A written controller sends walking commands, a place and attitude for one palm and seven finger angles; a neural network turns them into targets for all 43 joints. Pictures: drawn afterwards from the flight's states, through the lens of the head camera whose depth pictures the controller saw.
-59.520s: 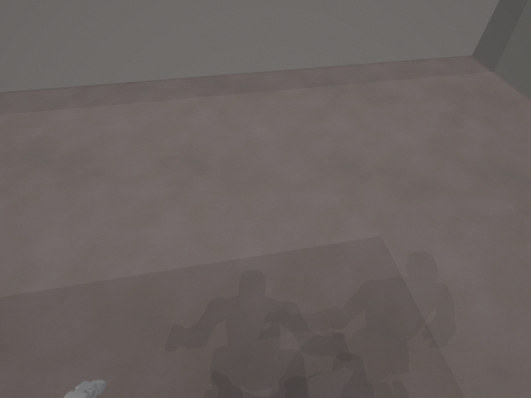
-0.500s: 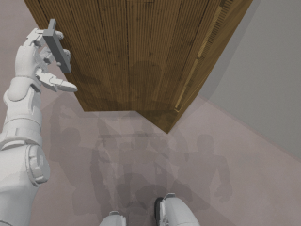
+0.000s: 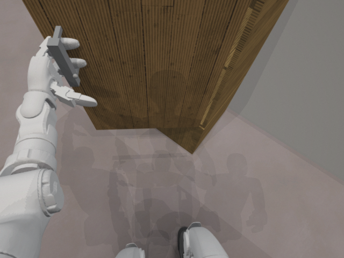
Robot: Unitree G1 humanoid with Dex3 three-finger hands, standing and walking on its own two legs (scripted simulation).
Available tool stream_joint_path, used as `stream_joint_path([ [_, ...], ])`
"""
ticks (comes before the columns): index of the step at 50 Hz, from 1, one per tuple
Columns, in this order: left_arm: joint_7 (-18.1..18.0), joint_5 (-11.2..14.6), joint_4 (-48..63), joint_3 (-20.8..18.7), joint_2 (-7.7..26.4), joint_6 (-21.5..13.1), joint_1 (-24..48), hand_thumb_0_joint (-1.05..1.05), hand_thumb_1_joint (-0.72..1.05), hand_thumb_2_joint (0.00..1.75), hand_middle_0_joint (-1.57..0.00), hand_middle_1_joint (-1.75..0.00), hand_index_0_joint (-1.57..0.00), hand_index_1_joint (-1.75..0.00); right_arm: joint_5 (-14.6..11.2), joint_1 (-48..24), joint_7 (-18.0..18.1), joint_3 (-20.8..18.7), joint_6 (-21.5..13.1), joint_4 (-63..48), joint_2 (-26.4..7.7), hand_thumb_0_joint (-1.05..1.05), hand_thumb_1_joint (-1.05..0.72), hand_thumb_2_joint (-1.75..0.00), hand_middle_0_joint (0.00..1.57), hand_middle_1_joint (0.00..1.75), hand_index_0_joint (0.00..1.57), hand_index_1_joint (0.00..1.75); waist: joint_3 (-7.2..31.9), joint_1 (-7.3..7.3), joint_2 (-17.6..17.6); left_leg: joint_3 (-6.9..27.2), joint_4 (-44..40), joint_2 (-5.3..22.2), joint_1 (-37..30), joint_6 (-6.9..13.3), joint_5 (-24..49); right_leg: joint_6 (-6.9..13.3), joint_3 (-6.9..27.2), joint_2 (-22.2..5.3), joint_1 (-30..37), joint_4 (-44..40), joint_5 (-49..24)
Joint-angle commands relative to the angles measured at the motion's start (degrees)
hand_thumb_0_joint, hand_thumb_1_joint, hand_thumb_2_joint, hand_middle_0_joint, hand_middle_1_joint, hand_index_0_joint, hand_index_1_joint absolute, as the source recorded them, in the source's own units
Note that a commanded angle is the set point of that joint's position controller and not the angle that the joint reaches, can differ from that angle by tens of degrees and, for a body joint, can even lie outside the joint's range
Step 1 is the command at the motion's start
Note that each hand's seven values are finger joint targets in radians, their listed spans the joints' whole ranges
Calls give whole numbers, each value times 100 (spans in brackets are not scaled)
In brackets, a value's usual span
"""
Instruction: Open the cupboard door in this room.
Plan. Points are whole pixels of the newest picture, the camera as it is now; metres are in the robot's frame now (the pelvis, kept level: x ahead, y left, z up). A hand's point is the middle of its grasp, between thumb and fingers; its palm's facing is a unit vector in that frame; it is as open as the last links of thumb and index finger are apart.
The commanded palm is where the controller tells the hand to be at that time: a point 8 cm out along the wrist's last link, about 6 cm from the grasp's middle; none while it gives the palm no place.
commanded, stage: slide the fingers in behind the handle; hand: left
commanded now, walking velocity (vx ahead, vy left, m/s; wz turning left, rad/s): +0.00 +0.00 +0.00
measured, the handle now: (67, 58) +0.56 +0.20 +0.08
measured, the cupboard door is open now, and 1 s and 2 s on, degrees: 41 42 71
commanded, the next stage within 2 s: close the thumb around the handle in 0.22 s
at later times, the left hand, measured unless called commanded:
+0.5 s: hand (74, 79) +0.50 +0.17 +0.08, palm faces -0.04 -1.00 -0.02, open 13.3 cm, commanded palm +0.48 +0.22 +0.08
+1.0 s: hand (74, 77) +0.50 +0.17 +0.08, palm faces -0.06 -1.00 -0.01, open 5.6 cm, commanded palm +0.48 +0.22 +0.08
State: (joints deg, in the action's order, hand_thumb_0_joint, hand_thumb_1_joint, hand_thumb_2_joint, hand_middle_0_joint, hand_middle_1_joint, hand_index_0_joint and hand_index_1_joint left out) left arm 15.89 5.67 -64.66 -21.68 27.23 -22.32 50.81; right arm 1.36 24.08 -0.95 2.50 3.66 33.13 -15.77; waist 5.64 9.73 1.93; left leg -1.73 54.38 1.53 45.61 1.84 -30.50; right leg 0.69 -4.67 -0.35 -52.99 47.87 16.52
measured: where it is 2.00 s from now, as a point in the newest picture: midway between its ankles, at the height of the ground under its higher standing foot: outside the picture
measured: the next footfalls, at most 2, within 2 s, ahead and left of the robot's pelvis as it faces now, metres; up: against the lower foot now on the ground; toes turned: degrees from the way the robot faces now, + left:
none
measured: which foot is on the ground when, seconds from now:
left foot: down 0.00-1.00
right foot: down 0.00-1.00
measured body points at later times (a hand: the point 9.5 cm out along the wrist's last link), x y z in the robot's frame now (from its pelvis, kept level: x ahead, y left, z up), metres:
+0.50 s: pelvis +0.00 +0.00 +0.00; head +0.13 +0.01 +0.43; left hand +0.49 +0.23 +0.08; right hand +0.01 -0.27 -0.11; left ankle -0.06 +0.09 -0.68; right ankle +0.05 -0.12 -0.68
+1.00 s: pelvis -0.01 +0.00 +0.00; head +0.13 +0.01 +0.43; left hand +0.50 +0.23 +0.08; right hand +0.00 -0.26 -0.11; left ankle -0.06 +0.09 -0.68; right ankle +0.05 -0.12 -0.68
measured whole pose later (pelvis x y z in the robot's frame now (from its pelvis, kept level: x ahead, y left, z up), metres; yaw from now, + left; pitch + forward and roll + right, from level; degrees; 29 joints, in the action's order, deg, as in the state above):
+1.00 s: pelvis -0.01 +0.00 +0.00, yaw +0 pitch +22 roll -2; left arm 16.5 5.9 -66.0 -21.6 27.2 -23.1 51.9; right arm 1.5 23.9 -0.5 2.6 2.7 34.0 -16.1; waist 5.5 9.8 2.0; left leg -1.6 55.2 1.1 46.6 2.1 -30.3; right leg 0.5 -4.6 -0.7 -53.7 48.4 16.3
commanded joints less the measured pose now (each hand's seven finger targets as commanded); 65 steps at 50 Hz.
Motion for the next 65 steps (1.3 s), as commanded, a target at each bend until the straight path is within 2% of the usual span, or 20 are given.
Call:
stream_joint_path([
  [1,23,109,1419,5,1183,-459,2426,0,-50,30,-30,-120,-30,-120,-31,989,87,-416,-73,-281,-957,0,-90,-90,20,30,20,30,2939,-5,659,347,-668,-77,-993,-178,3286,109,331,187,2542,-48,-2243],
  [3,33,157,1287,20,1113,-433,2274,0,-50,30,-30,-120,-30,-120,-33,992,80,-421,-85,-256,-966,0,-90,-90,20,30,20,30,2785,4,362,347,-684,-71,-895,-165,3212,99,314,199,2567,-78,-2230],
  [5,26,157,1495,56,1071,-490,2379,0,-50,30,-30,-120,-30,-120,-28,981,83,-431,-99,-251,-961,0,-90,-90,20,30,20,30,2907,-29,645,390,-686,-59,-1108,-212,3479,112,303,187,2494,-42,-2262],
  [12,-58,105,1264,258,823,-534,2540,0,-50,30,-30,-120,-30,-120,-21,967,81,-438,-137,-134,-948,0,-90,-90,20,30,20,30,2636,80,358,416,-682,-71,-1053,-217,3234,87,263,188,2288,-72,-2032],
  [15,-56,95,1290,193,939,-584,2611,0,-50,30,-30,-120,-30,-120,-9,958,89,-436,-158,-103,-968,0,-90,-90,20,30,20,30,2795,37,588,441,-649,-79,-1150,-253,3355,106,280,180,2259,-35,-2044],
  [16,-48,98,1091,256,862,-550,2636,0,-50,30,-30,-120,-30,-120,-13,948,90,-419,-157,-85,-963,0,-90,-90,20,30,20,30,2643,111,407,400,-646,-93,-971,-213,3093,88,288,179,2265,-59,-1990],
  [17,-55,71,1049,146,1028,-542,2668,0,-44,32,-30,-121,-30,-121,-13,958,99,-412,-157,-79,-979,0,-90,-90,20,30,20,30,2544,98,257,404,-673,-99,-798,-185,2912,94,287,176,2341,-54,-1947],
  [20,-24,76,1262,218,934,-594,2737,0,-28,40,-32,-122,-32,-122,0,938,92,-422,-182,-112,-960,0,-90,-90,20,30,20,30,2921,42,740,443,-634,-106,-1153,-251,3263,119,285,163,2277,-10,-2001],
  [22,-18,104,915,174,991,-511,2692,0,-16,44,-32,-124,-32,-124,-14,940,102,-400,-172,-87,-988,0,-90,-90,20,30,20,30,2554,148,162,397,-640,-113,-708,-163,2786,84,307,182,2336,-66,-1904],
  [28,46,36,942,-49,1397,-474,2873,0,17,59,-35,-127,-35,-127,-17,936,152,-362,-194,-160,-1004,0,-90,-90,20,30,20,30,2722,102,357,354,-635,-165,-444,-107,2443,105,387,147,2536,-33,-1839],
  [30,72,95,1118,-119,1400,-523,2779,0,28,64,-36,-128,-36,-128,-1,950,134,-379,-206,-196,-998,0,-90,-90,20,30,20,30,3087,15,758,383,-598,-142,-783,-177,2876,132,354,154,2495,35,-2006],
  [33,106,130,1019,-207,1490,-451,2539,0,45,71,-37,-130,-37,-130,-22,955,125,-372,-169,-235,-1015,0,-90,-90,20,30,20,30,2875,5,320,327,-610,-138,-442,-118,2694,113,382,168,2688,0,-2093],
  [41,42,120,1141,-179,1467,-451,2703,0,90,90,-40,-135,-40,-135,-20,974,141,-381,-147,-213,-1020,0,-90,-90,20,30,20,30,2790,59,482,369,-647,-107,-676,-146,2726,101,336,187,2421,-38,-1892],
  [44,42,119,1198,-38,1332,-487,2812,0,90,90,-40,-135,-40,-135,-15,985,149,-370,-173,-223,-1009,0,-90,-90,20,30,20,30,2669,99,615,396,-677,-112,-750,-167,2784,120,298,188,2311,-42,-1835],
  [47,28,108,1108,-135,1420,-472,2691,0,90,90,-40,-135,-40,-135,-6,1012,138,-385,-162,-177,-1023,0,-90,-90,20,30,20,30,2787,82,379,399,-641,-101,-681,-166,2806,95,316,187,2408,-26,-1925],
  [50,31,114,1124,-199,1458,-479,2624,0,90,90,-40,-135,-40,-135,2,1006,129,-390,-156,-186,-1024,0,-90,-90,20,30,20,30,2822,16,573,415,-635,-89,-815,-211,3010,113,292,188,2330,-5,-1941],
  [57,28,80,1008,-103,1351,-457,2559,0,90,90,-40,-135,-40,-135,-12,964,130,-383,-127,-229,-1016,0,-90,-90,20,30,20,30,2582,70,315,379,-670,-109,-550,-150,2637,96,312,188,2377,-42,-1819],
  [59,47,114,1204,-190,1396,-493,2357,0,90,90,-40,-135,-40,-135,-11,950,127,-386,-140,-324,-1013,0,-90,-90,20,30,20,30,2832,-67,688,366,-661,-117,-773,-186,2981,136,308,181,2416,17,-1941],
  [62,91,212,1186,-139,1180,-423,1743,0,90,90,-40,-135,-40,-135,-33,897,86,-404,-117,-368,-977,0,-90,-90,20,30,20,30,2789,-151,255,315,-696,-106,-597,-162,2997,115,327,186,2695,-25,-2151],
  [65,117,291,1701,-191,1200,-397,1207,0,90,90,-40,-135,-40,-135,-77,783,68,-426,-100,-510,-963,0,-90,-90,20,30,20,30,2991,-358,479,273,-780,-102,-719,-172,3257,145,359,165,2922,-18,-2325],
])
